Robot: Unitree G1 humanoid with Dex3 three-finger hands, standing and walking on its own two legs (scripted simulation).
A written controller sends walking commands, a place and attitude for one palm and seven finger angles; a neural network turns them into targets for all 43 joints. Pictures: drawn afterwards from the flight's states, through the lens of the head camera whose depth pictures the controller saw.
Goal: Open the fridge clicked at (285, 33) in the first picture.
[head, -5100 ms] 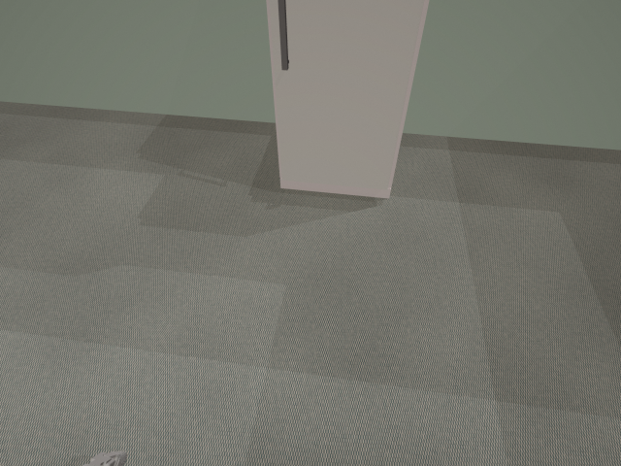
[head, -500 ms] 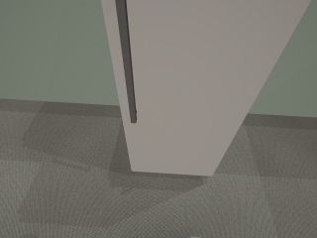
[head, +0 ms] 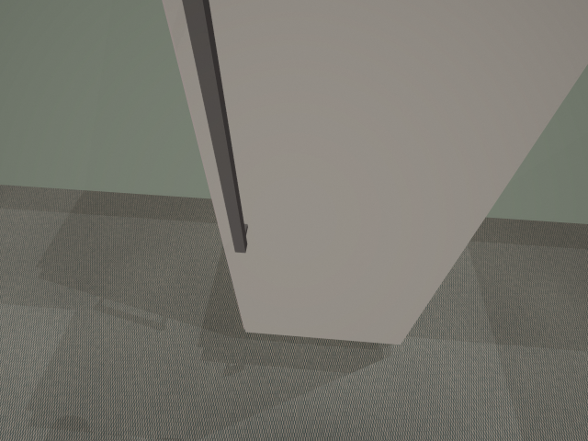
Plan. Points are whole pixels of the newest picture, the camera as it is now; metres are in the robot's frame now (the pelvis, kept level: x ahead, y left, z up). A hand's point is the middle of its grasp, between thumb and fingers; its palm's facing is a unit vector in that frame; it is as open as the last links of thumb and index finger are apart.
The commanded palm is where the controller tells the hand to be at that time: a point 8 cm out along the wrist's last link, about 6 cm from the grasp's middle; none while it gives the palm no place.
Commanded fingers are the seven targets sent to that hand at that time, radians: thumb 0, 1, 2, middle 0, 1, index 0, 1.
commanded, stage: come to a stop and stand still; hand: left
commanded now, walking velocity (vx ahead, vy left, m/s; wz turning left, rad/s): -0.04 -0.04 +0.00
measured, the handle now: (226, 144) +0.49 +0.14 +0.13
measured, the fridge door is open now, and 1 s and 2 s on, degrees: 0 0 0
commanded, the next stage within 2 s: look again from close up in 1.14 s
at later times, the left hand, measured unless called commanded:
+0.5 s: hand out of the picture -0.02 +0.16 -0.16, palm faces +0.04 -0.98 -0.18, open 7.4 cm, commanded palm none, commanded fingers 0.00 0.90 0.90 -0.20 -0.30 -0.20 -0.30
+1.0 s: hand out of the picture -0.01 +0.20 -0.16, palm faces +0.02 -0.97 -0.22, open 7.4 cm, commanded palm none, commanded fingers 0.00 0.90 0.90 -0.20 -0.30 -0.20 -0.30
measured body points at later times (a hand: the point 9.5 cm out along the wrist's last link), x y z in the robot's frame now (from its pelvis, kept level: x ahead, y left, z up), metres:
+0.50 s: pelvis -0.02 +0.00 +0.01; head -0.03 -0.01 +0.46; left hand -0.02 +0.21 -0.15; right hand +0.00 -0.23 -0.15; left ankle +0.02 +0.12 -0.73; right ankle -0.04 -0.11 -0.73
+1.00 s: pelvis -0.02 +0.02 +0.01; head -0.03 +0.01 +0.46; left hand -0.01 +0.25 -0.15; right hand -0.04 -0.18 -0.16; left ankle +0.02 +0.11 -0.73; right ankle -0.04 -0.11 -0.73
